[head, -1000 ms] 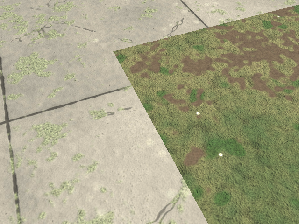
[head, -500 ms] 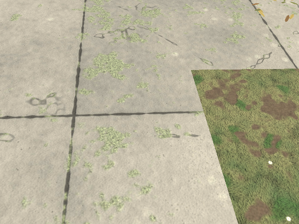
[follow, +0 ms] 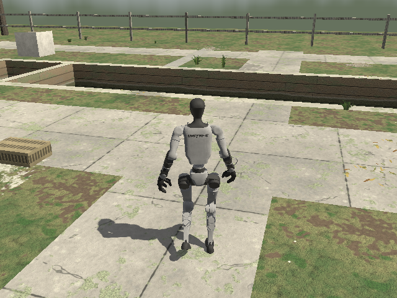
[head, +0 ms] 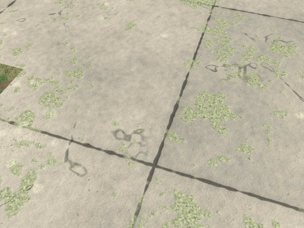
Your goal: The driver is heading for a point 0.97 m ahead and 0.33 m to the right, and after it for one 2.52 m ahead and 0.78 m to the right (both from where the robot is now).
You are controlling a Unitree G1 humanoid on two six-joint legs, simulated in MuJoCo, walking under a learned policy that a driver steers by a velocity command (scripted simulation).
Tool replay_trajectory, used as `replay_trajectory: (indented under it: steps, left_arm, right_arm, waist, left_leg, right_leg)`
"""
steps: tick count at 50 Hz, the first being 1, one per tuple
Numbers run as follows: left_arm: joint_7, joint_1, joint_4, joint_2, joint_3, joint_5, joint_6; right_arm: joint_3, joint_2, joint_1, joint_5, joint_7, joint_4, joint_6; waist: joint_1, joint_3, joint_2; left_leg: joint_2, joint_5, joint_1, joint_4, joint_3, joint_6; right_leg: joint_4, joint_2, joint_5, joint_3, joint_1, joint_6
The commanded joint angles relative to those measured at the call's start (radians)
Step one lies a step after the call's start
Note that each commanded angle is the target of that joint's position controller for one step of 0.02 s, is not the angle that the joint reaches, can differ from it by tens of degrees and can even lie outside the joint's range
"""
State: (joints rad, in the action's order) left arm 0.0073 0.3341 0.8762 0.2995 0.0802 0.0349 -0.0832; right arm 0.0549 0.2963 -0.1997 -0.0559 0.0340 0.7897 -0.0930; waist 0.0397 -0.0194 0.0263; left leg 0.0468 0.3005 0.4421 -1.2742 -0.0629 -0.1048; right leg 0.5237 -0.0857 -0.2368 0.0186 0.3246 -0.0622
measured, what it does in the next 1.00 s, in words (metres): walks ahead, turning right: left foot, then right foot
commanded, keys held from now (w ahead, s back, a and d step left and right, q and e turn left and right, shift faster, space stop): w+e+shift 0.92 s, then q+shift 0.08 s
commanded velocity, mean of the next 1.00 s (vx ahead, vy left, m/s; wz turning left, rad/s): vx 0.98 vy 0.00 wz -0.76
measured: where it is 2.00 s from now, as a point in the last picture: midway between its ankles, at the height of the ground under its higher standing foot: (239, 113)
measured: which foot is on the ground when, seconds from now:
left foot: up 0.00-0.22, down 0.24-0.68, up 0.70-1.00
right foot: down 0.00-0.26, up 0.28-0.66, down 0.68-1.00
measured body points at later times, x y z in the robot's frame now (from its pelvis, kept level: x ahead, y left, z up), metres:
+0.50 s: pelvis +0.44 +0.00 +0.00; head +0.46 +0.00 +0.45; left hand +0.72 +0.20 -0.08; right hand +0.32 -0.27 -0.11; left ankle +0.37 +0.15 -0.73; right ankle +0.48 -0.12 -0.64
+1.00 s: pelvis +0.84 -0.22 +0.00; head +0.87 -0.24 +0.45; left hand +1.03 +0.00 -0.12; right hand +0.86 -0.55 -0.06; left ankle +1.12 -0.25 -0.67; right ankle +0.71 -0.15 -0.73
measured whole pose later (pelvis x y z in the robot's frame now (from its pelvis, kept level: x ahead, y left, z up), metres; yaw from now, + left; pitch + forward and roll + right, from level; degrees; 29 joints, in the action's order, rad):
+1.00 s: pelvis +0.84 -0.22 +0.00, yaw -48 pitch +2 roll +0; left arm 0.02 0.45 0.82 0.31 0.06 -0.01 -0.07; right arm -0.02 0.25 -0.01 -0.05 0.02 0.58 -0.07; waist 0.09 -0.05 0.00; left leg -0.11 -0.08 0.73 -0.67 -0.05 0.02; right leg 0.32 -0.19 -0.35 -0.18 -0.04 -0.17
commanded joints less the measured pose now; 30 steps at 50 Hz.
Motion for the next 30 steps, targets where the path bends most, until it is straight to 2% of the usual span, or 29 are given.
replay_trajectory:
  steps: [1, 2, 3, 5, 6, 7, 9, 10, 11, 12, 13, 14, 15, 16, 17, 18, 19, 21, 24, 26, 27, 28, 29, 30]
  left_arm:
    - [0.003, 0.076, -0.011, 0.028, -0.009, -0.018, -0.033]
    - [-0.002, 0.082, -0.015, 0.042, -0.005, -0.018, -0.036]
    - [-0.005, 0.073, -0.028, 0.058, -0.001, -0.016, -0.036]
    - [0.001, 0.037, -0.056, 0.104, 0.016, -0.017, -0.034]
    - [0.008, 0.053, -0.059, 0.131, 0.024, -0.025, -0.036]
    - [0.016, 0.074, -0.059, 0.143, 0.027, -0.033, -0.037]
    - [0.021, 0.126, -0.045, 0.142, 0.026, -0.043, -0.031]
    - [0.020, 0.148, -0.036, 0.153, 0.028, -0.043, -0.026]
    - [0.022, 0.160, -0.031, 0.167, 0.033, -0.044, -0.022]
    - [0.024, 0.129, -0.046, 0.161, 0.033, -0.051, -0.027]
    - [0.018, 0.096, -0.086, 0.036, 0.004, -0.041, -0.035]
    - [0.011, 0.179, -0.143, -0.009, -0.012, -0.089, -0.026]
    - [0.004, 0.099, -0.121, 0.038, -0.008, -0.059, -0.003]
    - [0.014, 0.025, -0.125, 0.041, -0.005, -0.037, 0.008]
    - [0.025, -0.006, -0.126, 0.030, -0.005, -0.031, 0.018]
    - [0.036, -0.024, -0.131, 0.014, -0.005, -0.017, 0.032]
    - [0.045, -0.033, -0.146, -0.008, -0.009, -0.010, 0.047]
    - [0.056, -0.111, -0.189, -0.025, -0.015, -0.005, 0.069]
    - [0.075, -0.223, -0.257, -0.023, -0.030, -0.003, 0.070]
    - [0.090, -0.297, -0.287, -0.005, -0.041, -0.007, 0.069]
    - [0.098, -0.339, -0.298, -0.002, -0.047, -0.006, 0.069]
    - [0.101, -0.359, -0.305, 0.002, -0.051, -0.006, 0.068]
    - [0.100, -0.354, -0.299, 0.018, -0.049, -0.006, 0.068]
    - [0.097, -0.312, -0.288, 0.038, -0.044, -0.007, 0.067]
  right_arm:
    - [-0.031, -0.010, 0.053, -0.028, 0.009, -0.142, -0.003]
    - [-0.039, -0.007, 0.097, -0.027, 0.012, -0.169, -0.002]
    - [-0.049, -0.001, 0.152, -0.019, 0.018, -0.199, -0.003]
    - [-0.068, -0.010, 0.227, 0.008, 0.036, -0.225, -0.007]
    - [-0.068, -0.001, 0.240, 0.017, 0.039, -0.223, -0.007]
    - [-0.064, 0.015, 0.244, 0.022, 0.033, -0.222, -0.007]
    - [-0.051, 0.047, 0.240, 0.018, 0.014, -0.218, -0.009]
    - [-0.038, 0.068, 0.188, 0.012, 0.001, -0.200, -0.013]
    - [-0.021, 0.095, 0.070, 0.004, -0.014, -0.164, -0.018]
    - [0.000, 0.142, -0.092, -0.008, -0.035, -0.140, -0.025]
    - [0.026, 0.231, -0.304, -0.028, -0.056, -0.120, -0.022]
    - [0.040, 0.272, -0.255, -0.030, -0.054, -0.122, -0.009]
    - [0.028, 0.168, -0.150, -0.015, -0.049, -0.136, -0.004]
    - [0.011, 0.090, -0.100, 0.000, -0.042, -0.136, -0.009]
    - [0.004, 0.061, -0.088, -0.003, -0.035, -0.119, -0.013]
    - [-0.001, 0.044, -0.097, 0.002, -0.036, -0.097, -0.019]
    - [-0.002, 0.037, -0.113, 0.014, -0.035, -0.071, -0.027]
    - [-0.007, 0.006, -0.150, 0.036, -0.026, -0.029, -0.043]
    - [-0.006, 0.016, -0.133, 0.035, -0.028, -0.002, -0.055]
    - [-0.001, 0.047, -0.115, 0.033, -0.034, 0.008, -0.055]
    - [0.001, 0.063, -0.133, 0.034, -0.038, 0.018, -0.054]
    - [0.004, 0.090, -0.149, 0.032, -0.041, 0.024, -0.053]
    - [0.009, 0.118, -0.184, 0.032, -0.047, 0.029, -0.048]
    - [0.017, 0.156, -0.203, 0.031, -0.055, 0.027, -0.039]
  waist:
    - [-0.057, -0.026, -0.074]
    - [-0.060, -0.046, -0.061]
    - [-0.061, -0.060, -0.052]
    - [-0.057, -0.070, -0.071]
    - [-0.045, -0.058, -0.075]
    - [-0.038, -0.054, -0.077]
    - [-0.028, -0.032, -0.060]
    - [-0.051, 0.015, -0.044]
    - [-0.104, 0.096, -0.021]
    - [-0.190, 0.185, -0.026]
    - [-0.249, 0.328, 0.123]
    - [-0.157, 0.400, 0.326]
    - [-0.134, 0.220, 0.160]
    - [-0.128, 0.116, 0.067]
    - [-0.105, 0.060, 0.023]
    - [-0.082, 0.026, 0.032]
    - [-0.061, 0.005, 0.079]
    - [-0.048, -0.017, 0.077]
    - [-0.020, -0.041, 0.072]
    - [-0.012, -0.082, 0.033]
    - [-0.022, -0.104, 0.010]
    - [-0.020, -0.109, 0.005]
    - [-0.017, -0.085, 0.012]
    - [0.012, -0.045, 0.043]
  left_leg:
    - [-0.121, 0.033, 0.276, 0.115, -0.050, 0.049]
    - [-0.137, -0.003, 0.283, 0.187, -0.036, 0.069]
    - [-0.143, -0.062, 0.235, 0.303, -0.018, 0.086]
    - [-0.099, -0.187, -0.027, 0.536, 0.043, 0.107]
    - [-0.071, -0.242, -0.133, 0.564, 0.073, 0.111]
    - [-0.061, -0.283, -0.168, 0.596, 0.077, 0.112]
    - [-0.046, -0.281, -0.192, 0.696, 0.073, 0.105]
    - [-0.017, -0.230, -0.265, 0.743, 0.084, 0.094]
    - [-0.003, -0.182, -0.416, 0.758, 0.096, 0.082]
    - [-0.108, -0.107, -0.636, 0.737, 0.010, 0.058]
    - [-0.401, 0.244, -0.835, 0.779, -0.299, 0.036]
    - [-0.562, 0.499, -0.845, 1.008, -0.789, -0.050]
    - [-0.502, 0.542, -0.706, 1.032, -0.706, -0.055]
    - [-0.449, 0.356, -0.593, 1.017, -0.513, -0.041]
    - [-0.405, 0.152, -0.503, 1.029, -0.373, -0.028]
    - [-0.362, 0.038, -0.445, 1.044, -0.259, -0.009]
    - [-0.351, -0.054, -0.416, 1.051, -0.181, 0.004]
    - [-0.334, -0.270, -0.424, 1.063, -0.055, 0.020]
    - [-0.291, -0.460, -0.387, 1.103, 0.132, 0.042]
    - [-0.257, -0.497, -0.345, 1.151, 0.240, 0.061]
    - [-0.240, -0.573, -0.336, 1.164, 0.286, 0.073]
    - [-0.237, -0.748, -0.341, 1.144, 0.322, 0.081]
    - [-0.239, -0.991, -0.386, 1.086, 0.336, 0.091]
    - [-0.255, -1.196, -0.438, 0.995, 0.337, 0.099]
  right_leg:
    - [-0.323, 0.265, -0.069, -0.509, -0.132, -0.212]
    - [-0.350, 0.266, -0.035, -0.489, -0.096, -0.220]
    - [-0.382, 0.251, -0.010, -0.445, -0.033, -0.212]
    - [-0.436, 0.183, 0.041, -0.332, 0.140, -0.170]
    - [-0.457, 0.189, 0.103, -0.328, 0.170, -0.164]
    - [-0.449, 0.203, 0.162, -0.335, 0.137, -0.156]
    - [-0.347, 0.212, 0.305, -0.330, -0.003, -0.126]
    - [-0.218, 0.191, 0.456, -0.307, -0.062, -0.106]
    - [-0.012, 0.146, 0.554, -0.266, -0.060, -0.087]
    - [0.246, 0.102, 0.447, -0.247, 0.088, -0.065]
    - [0.582, 0.053, -0.099, -0.182, 0.252, -0.061]
    - [0.819, 0.025, -0.228, -0.114, 0.447, -0.056]
    - [0.881, 0.105, -0.120, -0.101, 0.533, -0.061]
    - [0.841, 0.134, -0.056, -0.089, 0.534, -0.056]
    - [0.806, 0.159, -0.033, -0.091, 0.503, -0.045]
    - [0.782, 0.178, -0.031, -0.092, 0.483, -0.039]
    - [0.766, 0.193, -0.028, -0.086, 0.480, -0.033]
    - [0.759, 0.205, 0.002, -0.068, 0.531, -0.032]
    - [0.643, 0.198, 0.151, -0.023, 0.517, -0.040]
    - [0.459, 0.180, 0.240, 0.040, 0.430, -0.057]
    - [0.365, 0.156, 0.266, 0.095, 0.370, -0.073]
    - [0.295, 0.121, 0.273, 0.143, 0.292, -0.091]
    - [0.267, 0.073, 0.261, 0.187, 0.229, -0.106]
    - [0.250, 0.036, 0.228, 0.205, 0.166, -0.121]
Keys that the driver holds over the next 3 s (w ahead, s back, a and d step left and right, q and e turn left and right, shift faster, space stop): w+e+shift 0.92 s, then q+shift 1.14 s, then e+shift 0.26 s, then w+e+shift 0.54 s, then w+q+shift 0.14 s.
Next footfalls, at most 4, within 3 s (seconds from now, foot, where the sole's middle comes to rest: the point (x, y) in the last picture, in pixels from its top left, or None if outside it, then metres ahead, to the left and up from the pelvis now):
0.24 left None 0.41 0.14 -0.77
0.68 right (199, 173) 0.74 -0.17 -0.77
1.08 left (228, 108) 1.16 -0.36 -0.77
1.60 right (264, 112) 1.13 -0.57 -0.77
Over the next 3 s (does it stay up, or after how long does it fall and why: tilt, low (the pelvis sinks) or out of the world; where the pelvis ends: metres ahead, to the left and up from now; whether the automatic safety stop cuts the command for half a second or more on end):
stays up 1.39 -0.61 0.01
